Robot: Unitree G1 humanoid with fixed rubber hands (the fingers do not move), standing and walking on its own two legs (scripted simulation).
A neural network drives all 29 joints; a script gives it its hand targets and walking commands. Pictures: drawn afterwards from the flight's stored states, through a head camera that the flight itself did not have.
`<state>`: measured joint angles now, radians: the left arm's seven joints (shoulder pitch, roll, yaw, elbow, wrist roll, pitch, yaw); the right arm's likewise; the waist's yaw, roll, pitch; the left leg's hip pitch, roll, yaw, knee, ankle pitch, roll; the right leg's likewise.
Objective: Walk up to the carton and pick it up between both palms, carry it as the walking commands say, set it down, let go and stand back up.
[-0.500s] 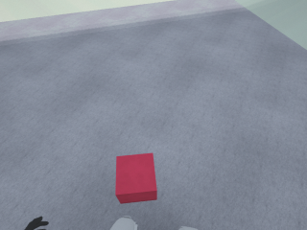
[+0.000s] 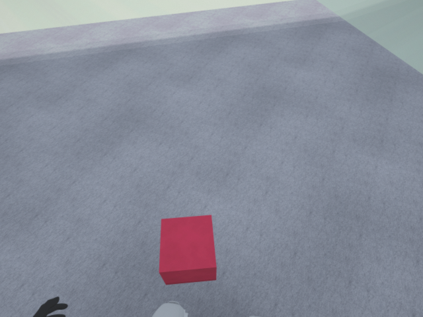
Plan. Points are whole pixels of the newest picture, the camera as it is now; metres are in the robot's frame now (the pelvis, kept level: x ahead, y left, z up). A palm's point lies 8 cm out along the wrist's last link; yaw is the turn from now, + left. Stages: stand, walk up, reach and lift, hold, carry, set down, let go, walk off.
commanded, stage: walk up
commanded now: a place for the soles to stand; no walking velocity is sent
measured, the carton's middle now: (188, 249) +0.49 +0.12 -0.65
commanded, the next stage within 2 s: none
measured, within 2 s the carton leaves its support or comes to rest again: neither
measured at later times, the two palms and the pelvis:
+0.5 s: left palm out of the picture +0.12 +0.34 -0.05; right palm out of the picture +0.08 -0.33 -0.08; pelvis +0.01 +0.01 +0.01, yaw +1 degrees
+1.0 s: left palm out of the picture +0.12 +0.36 -0.06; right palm out of the picture +0.09 -0.32 -0.08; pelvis +0.01 +0.02 +0.01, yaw +2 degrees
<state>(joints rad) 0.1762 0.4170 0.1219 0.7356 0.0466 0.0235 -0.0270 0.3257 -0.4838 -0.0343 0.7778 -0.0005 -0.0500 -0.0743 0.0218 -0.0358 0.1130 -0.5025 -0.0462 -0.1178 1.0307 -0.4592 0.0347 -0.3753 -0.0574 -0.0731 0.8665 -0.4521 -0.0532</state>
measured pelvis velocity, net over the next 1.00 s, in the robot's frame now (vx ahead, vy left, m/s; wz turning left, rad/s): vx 0.01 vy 0.02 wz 0.03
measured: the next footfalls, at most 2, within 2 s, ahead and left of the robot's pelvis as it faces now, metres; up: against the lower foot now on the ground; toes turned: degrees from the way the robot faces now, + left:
left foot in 0.20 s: +0.10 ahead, +0.19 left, +0.00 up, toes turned -6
left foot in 0.62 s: +0.10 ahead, +0.19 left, +0.00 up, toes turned -5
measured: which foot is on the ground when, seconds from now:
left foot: up 0.00-0.18, down 0.20-0.34, up 0.36-0.60, down 0.62-0.76, up 0.78-1.00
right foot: down 0.00-1.00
